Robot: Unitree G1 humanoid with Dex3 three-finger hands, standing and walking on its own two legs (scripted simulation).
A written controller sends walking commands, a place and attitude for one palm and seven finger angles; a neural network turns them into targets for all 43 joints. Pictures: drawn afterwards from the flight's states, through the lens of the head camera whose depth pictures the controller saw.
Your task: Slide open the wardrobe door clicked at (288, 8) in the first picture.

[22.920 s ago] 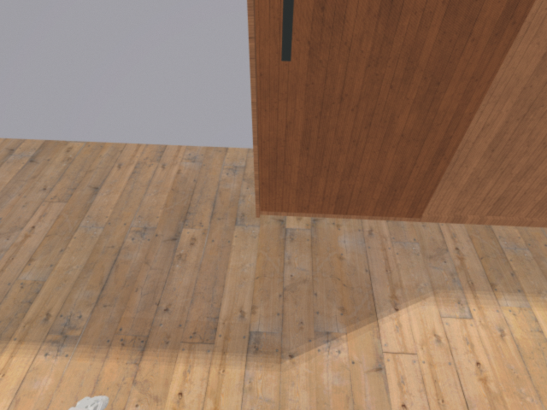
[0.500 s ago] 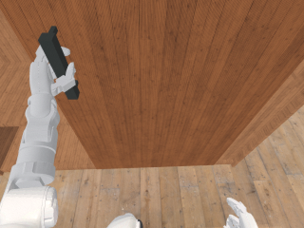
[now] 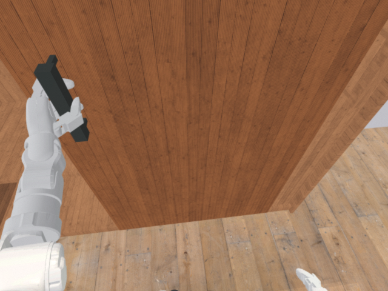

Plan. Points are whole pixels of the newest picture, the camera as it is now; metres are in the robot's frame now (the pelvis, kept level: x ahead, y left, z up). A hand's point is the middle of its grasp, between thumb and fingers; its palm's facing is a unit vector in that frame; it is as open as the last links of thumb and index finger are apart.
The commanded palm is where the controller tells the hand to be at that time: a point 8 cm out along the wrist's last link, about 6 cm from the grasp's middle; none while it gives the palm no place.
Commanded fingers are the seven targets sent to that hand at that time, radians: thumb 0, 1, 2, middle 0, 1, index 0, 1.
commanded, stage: stop walking and hold the door there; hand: left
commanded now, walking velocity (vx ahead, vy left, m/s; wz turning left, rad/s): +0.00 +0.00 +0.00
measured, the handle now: (68, 100) +0.46 +0.29 +0.14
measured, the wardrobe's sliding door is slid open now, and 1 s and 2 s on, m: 0.60 0.60 0.60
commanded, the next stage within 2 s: loosen the grip on the handle in 0.40 s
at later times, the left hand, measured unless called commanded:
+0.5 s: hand (76, 114) +0.42 +0.26 +0.14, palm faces +0.41 -0.89 -0.21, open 6.4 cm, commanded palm +0.37 +0.30 +0.14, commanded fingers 0.00 0.78 0.84 -0.45 -1.40 -0.45 -1.40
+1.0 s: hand (72, 112) +0.42 +0.27 +0.14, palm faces +0.39 -0.89 -0.21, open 13.5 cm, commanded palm +0.37 +0.30 +0.15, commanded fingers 0.00 -0.55 0.20 -0.25 -1.15 -0.25 -1.15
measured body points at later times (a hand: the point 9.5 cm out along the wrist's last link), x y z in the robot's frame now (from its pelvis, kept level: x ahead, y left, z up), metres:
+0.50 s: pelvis +0.01 -0.02 -0.01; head +0.03 -0.03 +0.44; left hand +0.39 +0.31 +0.15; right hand +0.12 -0.30 -0.11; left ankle +0.09 +0.08 -0.73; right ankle -0.07 -0.11 -0.73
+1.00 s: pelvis -0.01 -0.02 -0.01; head +0.02 -0.01 +0.44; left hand +0.39 +0.32 +0.15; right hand +0.05 -0.30 -0.12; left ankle +0.09 +0.08 -0.73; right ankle -0.07 -0.11 -0.73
